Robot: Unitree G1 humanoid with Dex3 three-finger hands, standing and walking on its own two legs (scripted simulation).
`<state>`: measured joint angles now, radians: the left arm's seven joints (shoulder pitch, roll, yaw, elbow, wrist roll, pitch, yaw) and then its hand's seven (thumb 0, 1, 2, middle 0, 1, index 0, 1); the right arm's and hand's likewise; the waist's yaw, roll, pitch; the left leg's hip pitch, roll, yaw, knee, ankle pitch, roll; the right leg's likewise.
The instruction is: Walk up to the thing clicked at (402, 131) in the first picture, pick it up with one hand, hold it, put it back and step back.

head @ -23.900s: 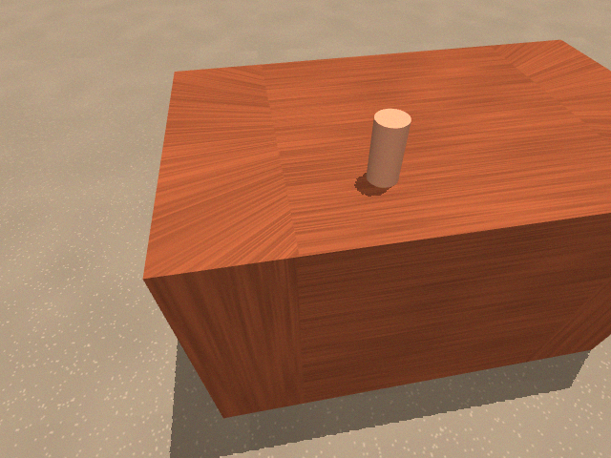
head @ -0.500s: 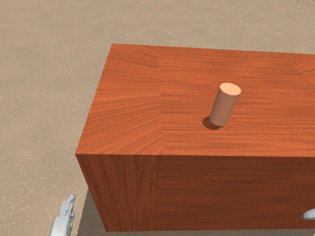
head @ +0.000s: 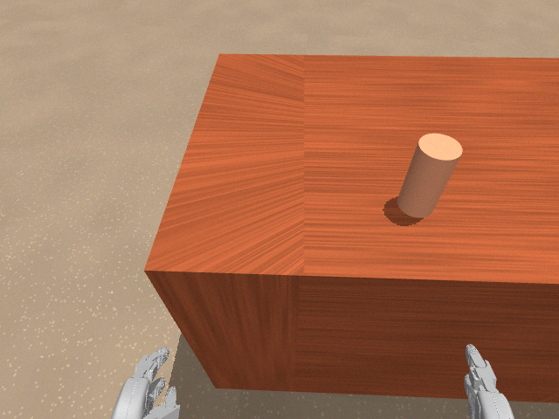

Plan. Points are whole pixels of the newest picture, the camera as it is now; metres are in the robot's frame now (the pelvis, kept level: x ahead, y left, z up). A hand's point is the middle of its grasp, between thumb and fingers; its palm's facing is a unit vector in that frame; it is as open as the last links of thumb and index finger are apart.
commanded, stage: home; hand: right
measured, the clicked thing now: (426, 177) +0.50 -0.23 +0.05
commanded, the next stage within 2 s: none
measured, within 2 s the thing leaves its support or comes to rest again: neither
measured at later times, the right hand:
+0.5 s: hand (409, 411) +0.18 -0.16 -0.10, palm faces +0.11 +0.97 -0.24, open 17.3 cm
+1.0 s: hand out of the picture +0.05 -0.28 -0.14, palm faces -0.07 +0.92 -0.38, open 17.5 cm
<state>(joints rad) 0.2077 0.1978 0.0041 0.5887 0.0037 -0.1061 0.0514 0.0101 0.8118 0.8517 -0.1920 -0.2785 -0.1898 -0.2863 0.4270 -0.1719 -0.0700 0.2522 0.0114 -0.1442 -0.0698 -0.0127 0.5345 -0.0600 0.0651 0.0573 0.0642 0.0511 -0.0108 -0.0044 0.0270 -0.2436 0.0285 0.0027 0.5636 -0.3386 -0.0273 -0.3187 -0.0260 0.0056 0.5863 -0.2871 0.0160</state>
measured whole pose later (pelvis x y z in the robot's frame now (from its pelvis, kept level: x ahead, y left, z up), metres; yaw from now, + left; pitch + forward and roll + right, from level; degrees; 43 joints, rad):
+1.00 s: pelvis -0.02 -0.02 +0.01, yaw +1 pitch -3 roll +0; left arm 0.19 0.37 0.00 1.03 0.03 0.01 -0.02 0.01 0.90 0.90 -0.20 -0.29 -0.20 -0.30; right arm 0.21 -0.37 0.01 1.00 -0.02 -0.01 -0.01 -0.01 0.55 -0.04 0.06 0.05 0.06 0.05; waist 0.00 -0.01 0.04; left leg -0.14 0.05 -0.03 0.45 -0.26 -0.05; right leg -0.20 -0.01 -0.03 0.47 -0.22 -0.01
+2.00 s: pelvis -0.01 +0.00 +0.02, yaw +1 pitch -3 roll +0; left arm 0.12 0.35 0.00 1.16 0.01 0.00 -0.01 0.01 0.90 0.90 -0.20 -0.30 -0.20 -0.30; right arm 0.14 -0.36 0.02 1.11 -0.01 -0.01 -0.01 0.00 0.52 -0.06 0.06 0.06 0.06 0.05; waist 0.01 0.00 0.05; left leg -0.08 0.04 -0.02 0.34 -0.21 -0.04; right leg -0.14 -0.02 -0.02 0.35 -0.16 0.01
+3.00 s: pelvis +0.00 -0.01 +0.02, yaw +1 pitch -2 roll +0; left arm 0.11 0.35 0.01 1.15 0.01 0.00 -0.01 0.01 0.90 0.90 -0.20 -0.30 -0.20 -0.30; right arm 0.14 -0.36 0.01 1.12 -0.01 0.00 -0.01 0.00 -0.87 -0.89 0.21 0.30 0.21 0.29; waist 0.00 0.00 0.05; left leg -0.07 0.04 -0.01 0.32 -0.21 -0.04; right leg -0.14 -0.01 -0.02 0.34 -0.17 0.01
